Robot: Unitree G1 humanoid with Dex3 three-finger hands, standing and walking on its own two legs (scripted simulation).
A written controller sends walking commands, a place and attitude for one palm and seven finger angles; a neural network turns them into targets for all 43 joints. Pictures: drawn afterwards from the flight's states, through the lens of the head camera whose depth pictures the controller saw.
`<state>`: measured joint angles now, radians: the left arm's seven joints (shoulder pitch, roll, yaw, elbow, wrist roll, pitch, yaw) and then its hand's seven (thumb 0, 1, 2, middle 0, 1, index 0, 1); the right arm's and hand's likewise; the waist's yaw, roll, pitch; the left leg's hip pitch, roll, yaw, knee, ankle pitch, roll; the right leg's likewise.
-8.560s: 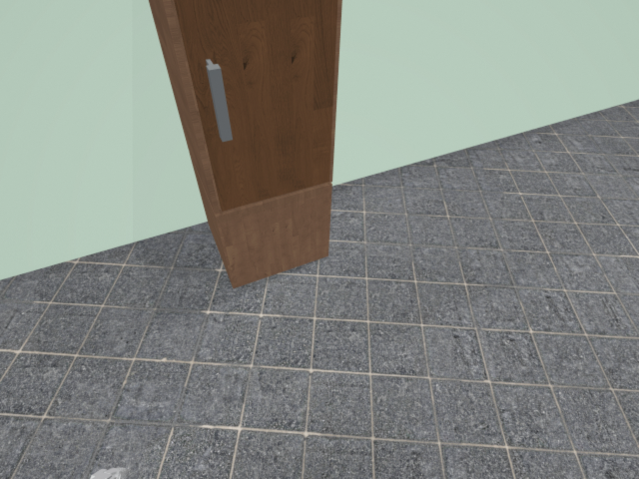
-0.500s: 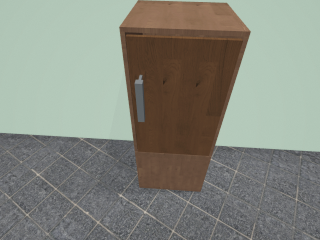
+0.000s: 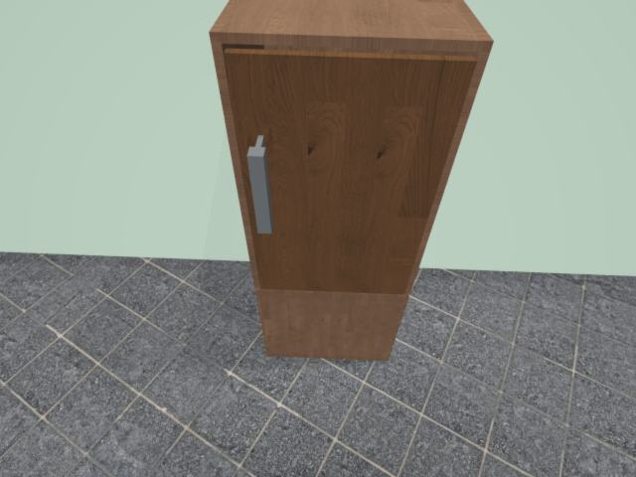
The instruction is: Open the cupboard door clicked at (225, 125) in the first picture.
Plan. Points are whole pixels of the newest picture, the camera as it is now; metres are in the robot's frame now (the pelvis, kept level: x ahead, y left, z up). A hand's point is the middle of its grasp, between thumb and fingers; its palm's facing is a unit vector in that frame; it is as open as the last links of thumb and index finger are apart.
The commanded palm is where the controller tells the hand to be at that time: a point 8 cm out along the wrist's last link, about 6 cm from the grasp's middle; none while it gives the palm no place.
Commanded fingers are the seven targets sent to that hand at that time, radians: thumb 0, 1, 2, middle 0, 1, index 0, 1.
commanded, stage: look again from close up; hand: left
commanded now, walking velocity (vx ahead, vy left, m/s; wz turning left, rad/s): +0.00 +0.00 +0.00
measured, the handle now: (263, 185) +0.59 +0.13 +0.03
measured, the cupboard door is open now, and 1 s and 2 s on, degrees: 0 0 0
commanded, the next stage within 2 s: shuffle to correct the standing spot in 0.28 s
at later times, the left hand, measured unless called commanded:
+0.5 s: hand out of the picture +0.02 +0.18 -0.17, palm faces +0.07 -0.98 -0.19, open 7.4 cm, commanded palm none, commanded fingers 0.00 0.90 0.90 -0.20 -0.30 -0.20 -0.30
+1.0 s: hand out of the picture +0.04 +0.11 -0.18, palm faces +0.10 -0.98 -0.16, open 7.3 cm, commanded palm none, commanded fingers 0.00 0.90 0.90 -0.20 -0.30 -0.20 -0.30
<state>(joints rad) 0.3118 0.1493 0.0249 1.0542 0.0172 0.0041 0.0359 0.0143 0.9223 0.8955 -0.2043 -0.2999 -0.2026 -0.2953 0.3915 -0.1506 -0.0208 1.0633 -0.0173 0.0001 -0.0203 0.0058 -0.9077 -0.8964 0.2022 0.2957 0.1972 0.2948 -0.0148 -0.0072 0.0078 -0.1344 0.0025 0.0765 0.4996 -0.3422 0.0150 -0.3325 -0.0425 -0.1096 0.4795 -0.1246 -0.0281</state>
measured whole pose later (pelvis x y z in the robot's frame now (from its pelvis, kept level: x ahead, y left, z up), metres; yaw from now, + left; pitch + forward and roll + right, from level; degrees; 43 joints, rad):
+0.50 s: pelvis +0.02 +0.00 +0.00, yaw +1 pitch -2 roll +0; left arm 0.30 0.15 0.02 1.09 0.02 0.01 0.04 0.01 0.91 0.90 -0.20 -0.30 -0.20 -0.30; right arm 0.32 -0.15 -0.02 1.10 -0.02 -0.01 -0.03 0.00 -0.91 -0.90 0.20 0.30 0.20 0.29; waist 0.00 -0.01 0.01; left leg -0.06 0.00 0.06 0.43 -0.34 0.02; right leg -0.27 -0.04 -0.12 0.44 -0.13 -0.02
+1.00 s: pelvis +0.05 -0.05 +0.00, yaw +2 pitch -1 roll -2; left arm 0.30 0.11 0.04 1.05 0.03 0.01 0.04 0.01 0.92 0.90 -0.20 -0.30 -0.20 -0.30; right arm 0.26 -0.14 -0.04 1.08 -0.01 0.01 -0.04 0.00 -0.91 -0.90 0.20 0.30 0.20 0.29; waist 0.01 0.01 0.06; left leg -0.31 0.05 0.07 0.70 -0.39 0.00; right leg -0.24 0.06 -0.18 0.45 -0.20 -0.11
